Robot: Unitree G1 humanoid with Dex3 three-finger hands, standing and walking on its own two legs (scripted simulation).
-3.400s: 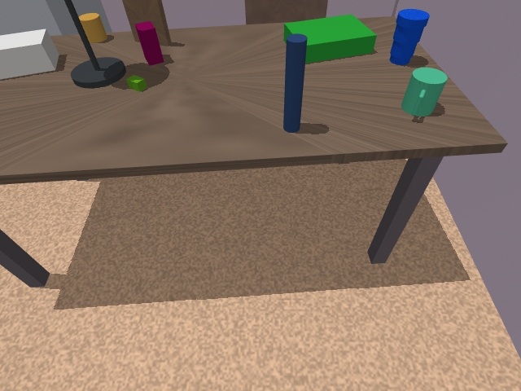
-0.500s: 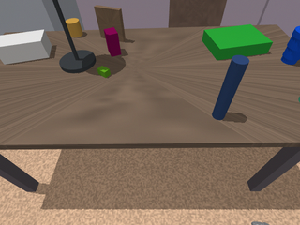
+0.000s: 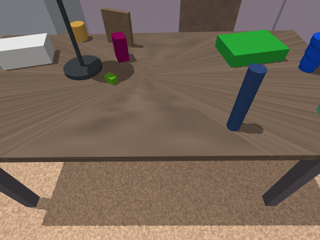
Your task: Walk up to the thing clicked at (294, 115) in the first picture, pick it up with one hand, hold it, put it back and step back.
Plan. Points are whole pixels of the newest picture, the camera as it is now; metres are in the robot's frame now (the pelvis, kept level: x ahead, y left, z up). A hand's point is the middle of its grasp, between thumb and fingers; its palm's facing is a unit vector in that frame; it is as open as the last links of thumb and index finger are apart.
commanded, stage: walk up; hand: right
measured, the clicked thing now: (243, 101) +0.48 -0.23 +0.06
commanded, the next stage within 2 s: stand in 0.40 s
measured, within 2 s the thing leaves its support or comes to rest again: neither
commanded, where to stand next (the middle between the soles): +0.07 -0.01 m, yaw -2 degrees
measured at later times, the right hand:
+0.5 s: hand out of the picture +0.09 -0.26 -0.15, palm faces -0.02 +0.94 -0.35, open 7.4 cm
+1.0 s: hand out of the picture +0.09 -0.26 -0.16, palm faces -0.02 +0.94 -0.33, open 7.4 cm
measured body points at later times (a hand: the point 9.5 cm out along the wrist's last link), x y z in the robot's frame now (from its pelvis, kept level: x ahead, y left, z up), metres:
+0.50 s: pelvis +0.01 -0.01 +0.00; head +0.02 +0.00 +0.45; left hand +0.09 +0.29 -0.13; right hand +0.09 -0.31 -0.13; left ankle +0.03 +0.14 -0.75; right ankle +0.01 -0.13 -0.75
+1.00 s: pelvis +0.02 -0.01 +0.00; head +0.04 -0.01 +0.45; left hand +0.10 +0.30 -0.13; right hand +0.09 -0.31 -0.13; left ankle +0.03 +0.14 -0.75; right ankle +0.01 -0.13 -0.75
